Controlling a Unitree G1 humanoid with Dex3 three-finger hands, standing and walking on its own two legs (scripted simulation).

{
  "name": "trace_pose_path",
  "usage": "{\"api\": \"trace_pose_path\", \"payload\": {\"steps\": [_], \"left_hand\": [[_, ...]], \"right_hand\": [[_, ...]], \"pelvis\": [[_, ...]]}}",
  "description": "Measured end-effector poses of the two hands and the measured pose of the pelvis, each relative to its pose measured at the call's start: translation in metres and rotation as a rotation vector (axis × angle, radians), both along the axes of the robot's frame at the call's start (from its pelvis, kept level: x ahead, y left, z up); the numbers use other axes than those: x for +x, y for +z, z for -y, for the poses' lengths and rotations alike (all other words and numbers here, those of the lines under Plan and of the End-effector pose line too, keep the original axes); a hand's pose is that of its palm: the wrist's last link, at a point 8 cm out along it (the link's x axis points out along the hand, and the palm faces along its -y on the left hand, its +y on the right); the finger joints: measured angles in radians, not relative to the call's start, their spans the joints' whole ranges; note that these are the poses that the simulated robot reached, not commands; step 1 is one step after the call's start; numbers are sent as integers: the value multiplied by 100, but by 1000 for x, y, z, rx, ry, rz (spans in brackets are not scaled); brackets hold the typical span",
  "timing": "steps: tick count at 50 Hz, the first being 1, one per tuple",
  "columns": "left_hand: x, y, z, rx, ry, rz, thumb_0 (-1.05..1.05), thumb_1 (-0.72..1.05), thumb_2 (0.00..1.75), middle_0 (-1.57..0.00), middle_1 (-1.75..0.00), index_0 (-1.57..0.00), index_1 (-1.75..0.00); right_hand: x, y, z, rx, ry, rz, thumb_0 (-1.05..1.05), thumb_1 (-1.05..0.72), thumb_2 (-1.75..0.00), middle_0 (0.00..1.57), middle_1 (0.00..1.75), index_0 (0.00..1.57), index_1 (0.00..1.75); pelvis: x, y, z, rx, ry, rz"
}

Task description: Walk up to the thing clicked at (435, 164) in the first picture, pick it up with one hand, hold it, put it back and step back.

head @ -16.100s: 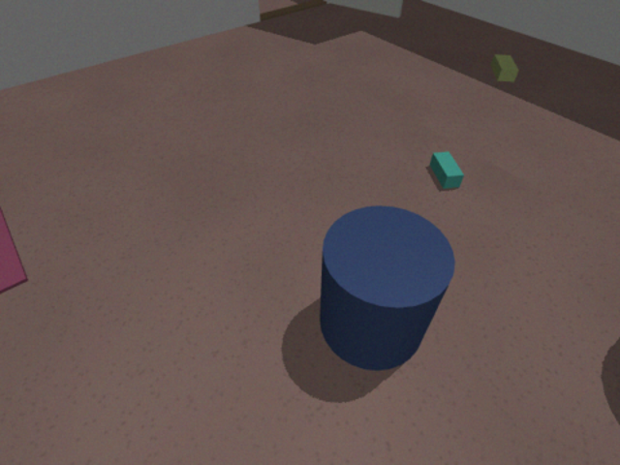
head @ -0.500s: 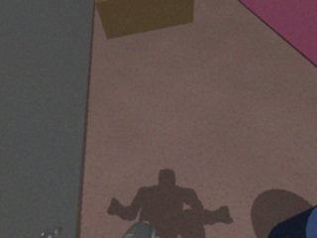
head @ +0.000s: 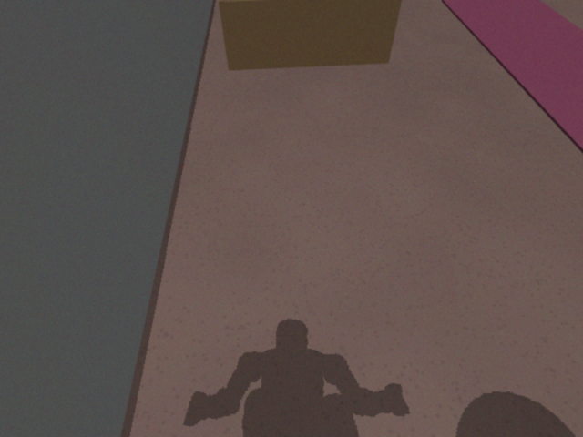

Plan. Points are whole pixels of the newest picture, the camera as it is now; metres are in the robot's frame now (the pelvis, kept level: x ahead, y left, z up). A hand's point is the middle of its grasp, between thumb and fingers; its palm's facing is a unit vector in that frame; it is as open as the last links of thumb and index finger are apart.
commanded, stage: walk up
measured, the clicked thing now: out of the picture -0.81 -1.13 -0.71
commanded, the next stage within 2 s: stand in 0.38 s
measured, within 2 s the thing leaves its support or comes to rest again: neither
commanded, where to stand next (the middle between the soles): +0.07 +0.01 m, yaw -2 degrees
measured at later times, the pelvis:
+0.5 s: pelvis +0.01 +0.00 +0.02, yaw +1 degrees
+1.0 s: pelvis -0.01 -0.01 +0.03, yaw -1 degrees
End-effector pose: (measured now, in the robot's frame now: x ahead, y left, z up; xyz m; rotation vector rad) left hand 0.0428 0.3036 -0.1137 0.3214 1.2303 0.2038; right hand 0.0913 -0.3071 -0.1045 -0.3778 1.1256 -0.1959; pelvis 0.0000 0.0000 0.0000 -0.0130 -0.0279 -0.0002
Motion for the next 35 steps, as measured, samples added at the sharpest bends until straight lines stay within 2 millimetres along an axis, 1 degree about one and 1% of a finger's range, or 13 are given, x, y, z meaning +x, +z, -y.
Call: {"api": "trace_pose_path", "payload": {"steps": [4, 8, 14, 18, 21, 27, 35], "left_hand": [[7, 9, -1, 13, 10, 19, 1, 90, 90, -20, -30, -20, -30], [19, 17, -4, 25, 8, 51, 1, 90, 90, -20, -30, -20, -30], [37, 24, -9, 25, 12, 91, 1, 90, 90, -20, -30, -20, -30], [44, 25, -9, 13, 14, 95, 1, 90, 90, -20, -30, -20, -30], [46, 23, -7, 4, 17, 86, 1, 90, 90, -20, -30, -20, -30], [42, 19, 1, -17, 7, 44, 1, 90, 90, -20, -30, -20, -30], [34, 18, 9, -30, -2, 23, 1, 90, 90, -20, -30, -20, -30]], "right_hand": [[15, -3, -7, 34, 23, 14, 1, -90, -90, 20, 30, 20, 30], [23, -1, -13, 55, 34, 16, 1, -90, -90, 20, 30, 20, 30], [20, 5, -16, 54, 35, -16, 1, -90, -90, 20, 30, 20, 30], [14, 10, -13, 41, 29, -47, 1, -90, -90, 20, 30, 20, 30], [9, 14, -10, 31, 17, -64, 1, -90, -90, 20, 30, 20, 30], [5, 20, -6, 24, -22, -57, 1, -90, -90, 20, 30, 20, 30], [0, 21, -5, 34, -45, -49, 1, -90, -90, 20, 30, 20, 30]], "pelvis": [[1, 4, 1, 10, 13, 2], [2, 8, 1, 11, 19, 5], [2, 15, 0, 11, 28, 5], [4, 19, 0, 9, 32, 2], [6, 22, 1, 10, 27, 5], [6, 25, 1, 9, 9, 16], [2, 27, 3, 10, -4, 23]]}}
